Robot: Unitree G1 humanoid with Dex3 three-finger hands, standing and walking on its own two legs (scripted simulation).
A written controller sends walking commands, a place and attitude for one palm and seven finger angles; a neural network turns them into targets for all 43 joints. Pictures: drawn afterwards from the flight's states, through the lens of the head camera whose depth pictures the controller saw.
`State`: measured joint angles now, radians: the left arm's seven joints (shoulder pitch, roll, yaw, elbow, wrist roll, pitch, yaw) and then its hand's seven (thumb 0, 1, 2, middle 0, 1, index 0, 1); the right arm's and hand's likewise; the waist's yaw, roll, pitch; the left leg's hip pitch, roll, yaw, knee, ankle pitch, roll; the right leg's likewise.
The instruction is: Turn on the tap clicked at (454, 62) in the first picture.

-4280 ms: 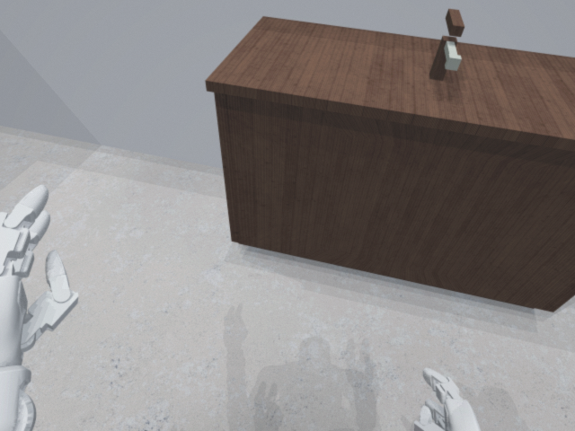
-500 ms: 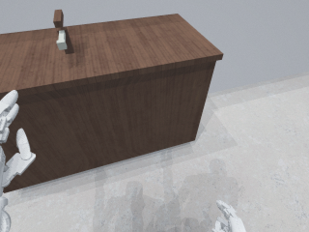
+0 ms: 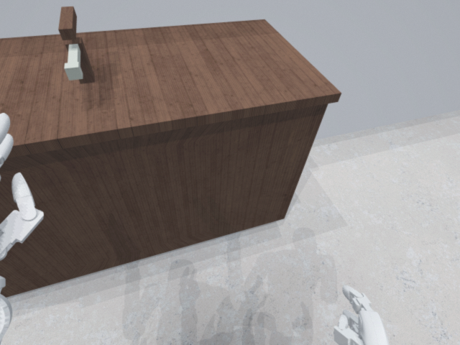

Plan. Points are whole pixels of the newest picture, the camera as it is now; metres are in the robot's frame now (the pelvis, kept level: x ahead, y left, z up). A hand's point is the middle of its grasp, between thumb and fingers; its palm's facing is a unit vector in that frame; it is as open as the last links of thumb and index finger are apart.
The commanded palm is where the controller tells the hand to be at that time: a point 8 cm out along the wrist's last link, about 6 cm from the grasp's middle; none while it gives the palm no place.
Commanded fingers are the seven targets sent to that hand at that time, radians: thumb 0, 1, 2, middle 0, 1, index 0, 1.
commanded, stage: take the last steps up to it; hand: left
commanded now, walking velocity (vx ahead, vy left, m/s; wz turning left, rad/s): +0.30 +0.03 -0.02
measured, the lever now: (73, 71) +0.62 +0.38 +0.14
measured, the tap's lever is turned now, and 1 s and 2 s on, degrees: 0 0 0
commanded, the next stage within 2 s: come to a stop and stand still in 0.72 s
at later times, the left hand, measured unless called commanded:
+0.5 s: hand (91, 161) +0.32 +0.22 +0.18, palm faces +0.41 -0.81 -0.41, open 7.4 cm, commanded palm +0.26 +0.27 +0.18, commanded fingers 0.00 0.90 0.90 -0.20 -0.30 -0.20 -0.30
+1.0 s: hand (118, 131) +0.39 +0.21 +0.18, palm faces +0.44 -0.79 -0.43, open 7.4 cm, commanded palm +0.33 +0.25 +0.18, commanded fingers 0.00 0.90 0.90 -0.20 -0.30 -0.20 -0.30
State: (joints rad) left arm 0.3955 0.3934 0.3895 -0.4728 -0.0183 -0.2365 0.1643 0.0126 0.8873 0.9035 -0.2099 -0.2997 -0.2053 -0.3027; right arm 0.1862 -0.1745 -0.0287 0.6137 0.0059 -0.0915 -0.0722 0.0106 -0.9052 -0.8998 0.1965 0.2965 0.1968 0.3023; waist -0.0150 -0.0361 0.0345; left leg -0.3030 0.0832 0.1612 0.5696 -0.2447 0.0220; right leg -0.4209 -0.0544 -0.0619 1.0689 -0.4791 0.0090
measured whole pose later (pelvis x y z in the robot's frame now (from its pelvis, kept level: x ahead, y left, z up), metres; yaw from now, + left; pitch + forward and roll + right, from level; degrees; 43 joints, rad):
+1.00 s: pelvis +0.18 -0.04 +0.00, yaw +2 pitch -2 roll +2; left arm 0.47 0.33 0.35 -0.48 -0.02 -0.20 0.16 0.01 0.89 0.90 -0.21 -0.30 -0.21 -0.30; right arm 0.18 -0.21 0.02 0.64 0.00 -0.04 -0.07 0.01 -0.90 -0.90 0.20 0.30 0.20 0.30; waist 0.00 0.01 0.07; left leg -0.38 0.03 0.08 0.81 -0.40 -0.04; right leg -0.23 -0.06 -0.14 0.55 -0.29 -0.04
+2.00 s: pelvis +0.18 +0.00 +0.01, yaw -2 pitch -1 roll -1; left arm 0.39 0.37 0.33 -0.42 -0.03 -0.19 0.11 0.01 0.89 0.90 -0.21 -0.30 -0.20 -0.30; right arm 0.22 -0.18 0.04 0.57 -0.01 -0.14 -0.03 0.01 -0.90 -0.90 0.20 0.30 0.20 0.30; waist 0.03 -0.04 0.04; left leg -0.26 0.00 0.05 0.41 -0.15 0.04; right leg -0.17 0.00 -0.01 0.37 -0.19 0.01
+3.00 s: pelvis +0.20 +0.00 +0.01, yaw +0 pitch +0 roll -2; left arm 0.45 0.36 0.32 -0.43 -0.06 -0.16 0.12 0.01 0.89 0.90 -0.21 -0.30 -0.21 -0.30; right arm 0.21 -0.21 0.01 0.58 0.00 -0.06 -0.06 0.01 -0.90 -0.90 0.20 0.30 0.20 0.30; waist 0.02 0.01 0.00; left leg -0.26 0.00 0.03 0.47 -0.21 0.04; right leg -0.14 0.00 -0.04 0.38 -0.24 0.01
